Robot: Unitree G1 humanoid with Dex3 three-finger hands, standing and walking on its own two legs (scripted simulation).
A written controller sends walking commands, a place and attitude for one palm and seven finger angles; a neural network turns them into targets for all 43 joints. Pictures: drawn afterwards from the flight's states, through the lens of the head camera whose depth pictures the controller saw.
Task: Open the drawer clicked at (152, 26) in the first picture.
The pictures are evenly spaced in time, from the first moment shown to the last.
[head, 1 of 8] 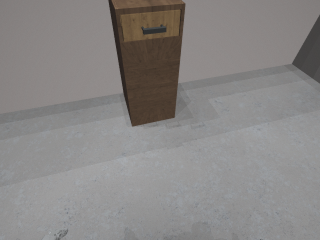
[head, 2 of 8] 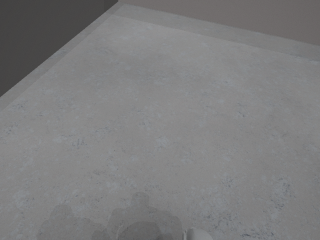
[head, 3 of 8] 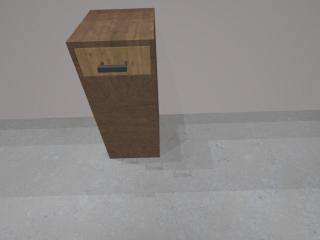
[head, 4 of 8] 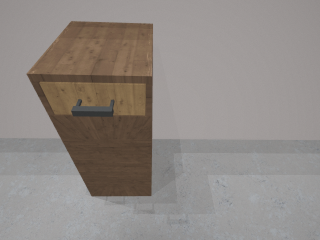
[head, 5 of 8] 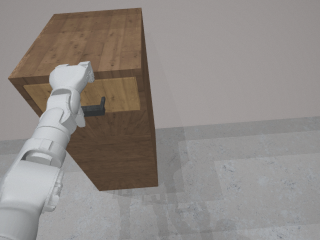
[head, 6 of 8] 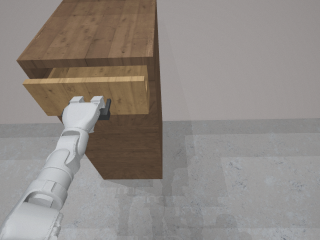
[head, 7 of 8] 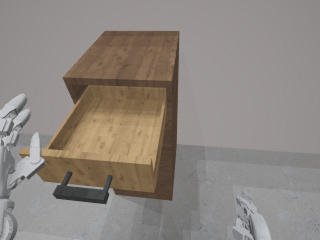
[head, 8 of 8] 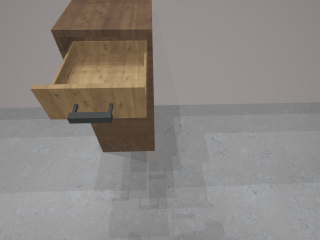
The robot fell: no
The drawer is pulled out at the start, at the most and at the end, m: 0.00 0.30 0.30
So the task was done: yes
